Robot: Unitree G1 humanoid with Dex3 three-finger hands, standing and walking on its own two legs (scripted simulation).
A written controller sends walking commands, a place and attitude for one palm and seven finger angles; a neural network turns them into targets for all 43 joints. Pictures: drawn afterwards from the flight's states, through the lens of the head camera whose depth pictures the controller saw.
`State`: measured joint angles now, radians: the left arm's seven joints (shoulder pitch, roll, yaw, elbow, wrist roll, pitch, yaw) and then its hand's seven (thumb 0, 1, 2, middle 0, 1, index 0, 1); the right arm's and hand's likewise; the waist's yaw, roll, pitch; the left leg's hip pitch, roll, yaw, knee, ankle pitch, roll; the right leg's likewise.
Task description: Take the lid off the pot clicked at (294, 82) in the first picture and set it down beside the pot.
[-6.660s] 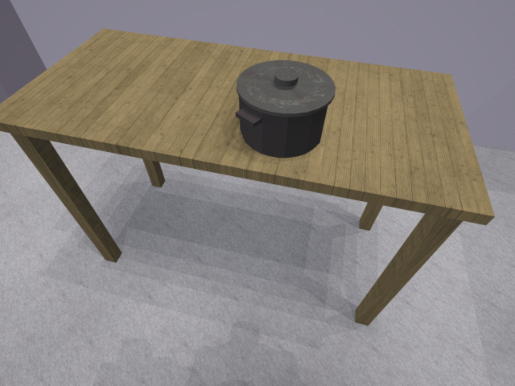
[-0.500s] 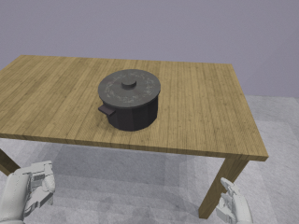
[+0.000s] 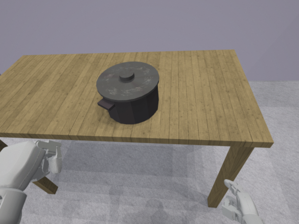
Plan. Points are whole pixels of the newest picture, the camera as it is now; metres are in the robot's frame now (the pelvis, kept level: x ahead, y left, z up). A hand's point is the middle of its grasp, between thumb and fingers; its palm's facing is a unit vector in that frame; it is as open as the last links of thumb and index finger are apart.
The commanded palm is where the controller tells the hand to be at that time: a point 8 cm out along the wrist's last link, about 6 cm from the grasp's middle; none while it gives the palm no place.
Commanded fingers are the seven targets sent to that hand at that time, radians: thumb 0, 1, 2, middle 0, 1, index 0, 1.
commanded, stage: reach forward and open the fingers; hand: left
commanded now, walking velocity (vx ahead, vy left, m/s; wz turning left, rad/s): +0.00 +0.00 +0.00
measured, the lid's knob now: (126, 74) +0.52 +0.15 +0.14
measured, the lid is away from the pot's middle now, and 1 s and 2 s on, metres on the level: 0.00 0.00 0.00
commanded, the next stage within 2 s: move the open hand above the knob in 0.88 s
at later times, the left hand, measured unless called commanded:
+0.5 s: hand (38, 152) +0.21 +0.27 +0.15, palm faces -0.13 -0.04 -0.99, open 6.6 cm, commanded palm +0.19 +0.26 +0.23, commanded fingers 0.00 -0.24 1.51 -0.90 -0.19 -0.90 -0.19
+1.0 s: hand (34, 118) +0.26 +0.28 +0.20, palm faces -0.02 -0.02 -1.00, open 9.9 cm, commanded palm +0.23 +0.26 +0.27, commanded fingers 0.00 -0.34 1.60 -0.87 -0.08 -0.87 -0.08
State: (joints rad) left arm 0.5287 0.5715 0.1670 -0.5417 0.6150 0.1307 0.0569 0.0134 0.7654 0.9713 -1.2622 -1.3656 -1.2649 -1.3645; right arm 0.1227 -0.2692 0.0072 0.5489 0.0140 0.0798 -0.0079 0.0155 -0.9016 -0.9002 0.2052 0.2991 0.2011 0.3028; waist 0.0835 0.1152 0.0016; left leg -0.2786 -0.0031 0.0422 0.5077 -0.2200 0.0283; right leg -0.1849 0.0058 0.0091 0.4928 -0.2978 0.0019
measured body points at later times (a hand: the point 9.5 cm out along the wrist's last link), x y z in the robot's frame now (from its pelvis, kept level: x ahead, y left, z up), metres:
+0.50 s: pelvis -0.03 +0.01 +0.00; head -0.03 -0.04 +0.45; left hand +0.21 +0.27 +0.21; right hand +0.20 -0.20 -0.09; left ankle +0.03 +0.10 -0.74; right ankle -0.02 -0.12 -0.74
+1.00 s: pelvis -0.04 +0.01 +0.00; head -0.04 -0.04 +0.45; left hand +0.26 +0.28 +0.26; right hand +0.18 -0.20 -0.09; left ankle +0.03 +0.10 -0.74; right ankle -0.02 -0.12 -0.74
